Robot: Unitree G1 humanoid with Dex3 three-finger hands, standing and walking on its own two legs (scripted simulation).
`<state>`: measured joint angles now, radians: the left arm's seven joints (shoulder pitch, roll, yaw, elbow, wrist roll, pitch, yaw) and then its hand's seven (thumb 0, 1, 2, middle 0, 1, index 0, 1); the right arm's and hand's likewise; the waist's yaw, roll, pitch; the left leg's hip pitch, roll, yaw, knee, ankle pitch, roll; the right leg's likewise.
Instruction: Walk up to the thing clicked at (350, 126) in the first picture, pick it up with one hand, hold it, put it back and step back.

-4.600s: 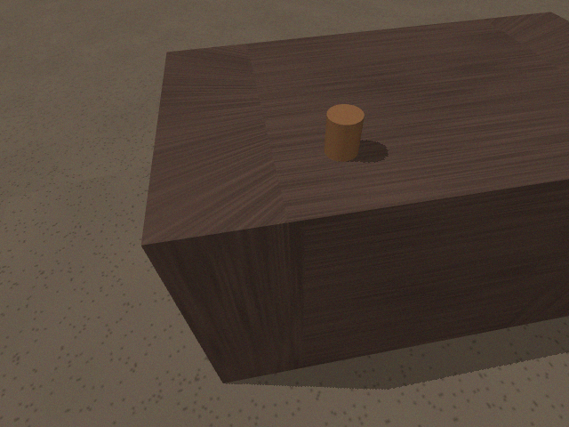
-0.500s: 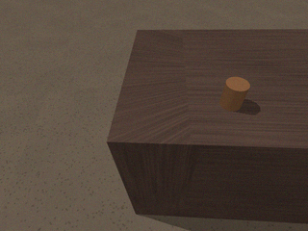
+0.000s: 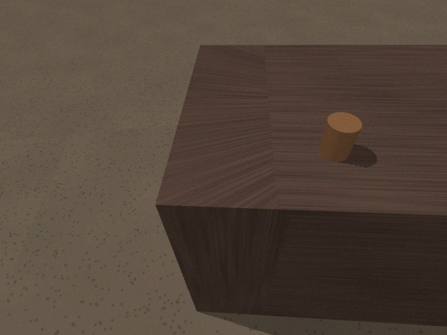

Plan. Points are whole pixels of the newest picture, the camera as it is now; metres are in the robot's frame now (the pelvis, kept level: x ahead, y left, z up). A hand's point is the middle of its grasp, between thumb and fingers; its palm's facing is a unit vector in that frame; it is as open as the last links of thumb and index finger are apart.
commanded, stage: stand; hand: right
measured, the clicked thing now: (338, 137) +0.51 -0.23 +0.06
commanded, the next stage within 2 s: rise first in 0.90 s
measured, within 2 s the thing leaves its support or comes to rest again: neither
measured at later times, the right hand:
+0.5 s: hand out of the picture +0.08 -0.25 -0.16, palm faces -0.04 +0.94 -0.34, open 7.4 cm
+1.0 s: hand out of the picture +0.07 -0.26 -0.16, palm faces -0.04 +0.94 -0.34, open 7.4 cm
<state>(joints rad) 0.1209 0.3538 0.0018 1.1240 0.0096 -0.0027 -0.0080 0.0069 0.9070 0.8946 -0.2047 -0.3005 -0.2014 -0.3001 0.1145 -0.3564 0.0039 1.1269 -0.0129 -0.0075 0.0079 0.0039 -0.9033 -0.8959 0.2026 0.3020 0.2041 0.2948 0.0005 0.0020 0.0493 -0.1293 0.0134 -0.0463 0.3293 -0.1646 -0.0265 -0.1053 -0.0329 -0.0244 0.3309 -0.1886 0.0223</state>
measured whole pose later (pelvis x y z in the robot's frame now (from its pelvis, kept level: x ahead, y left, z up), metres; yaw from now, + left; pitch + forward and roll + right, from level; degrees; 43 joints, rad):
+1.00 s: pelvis +0.00 +0.00 +0.00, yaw +0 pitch -2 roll +0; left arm 0.12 0.35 0.00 1.12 0.01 0.00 -0.01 0.01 0.91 0.89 -0.20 -0.30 -0.20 -0.30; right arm 0.12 -0.36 0.01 1.12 -0.01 -0.01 0.00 0.00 -0.90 -0.90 0.20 0.30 0.20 0.29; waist 0.00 0.00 0.06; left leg -0.13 0.02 -0.05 0.33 -0.17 -0.03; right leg -0.11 -0.03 -0.03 0.33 -0.20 0.02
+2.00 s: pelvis +0.01 +0.00 -0.01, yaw -3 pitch -3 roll +0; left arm 0.25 0.23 0.15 0.60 -0.02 -0.08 0.05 -0.01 -0.55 0.04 -0.06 -0.04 -0.04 -0.06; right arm 0.44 -0.32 -0.30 -0.10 0.05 -0.17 -0.04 -0.01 0.60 -0.01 0.05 0.06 0.06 0.05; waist -0.05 -0.04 0.03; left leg -0.13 0.03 0.01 0.42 -0.25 -0.02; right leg -0.13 -0.02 0.03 0.42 -0.25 0.03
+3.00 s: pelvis -0.01 +0.00 -0.01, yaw -4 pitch -5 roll +0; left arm 0.26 0.21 0.19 0.61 -0.03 -0.12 0.03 -0.01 -0.54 0.07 -0.06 -0.05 -0.05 -0.06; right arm 0.39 -0.36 -0.43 -0.27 0.05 -0.33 -0.01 -0.01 0.60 -0.03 0.06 0.06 0.06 0.05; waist -0.06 -0.05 0.05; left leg -0.11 0.03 0.02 0.41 -0.22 -0.02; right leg -0.12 -0.01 0.04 0.42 -0.22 0.02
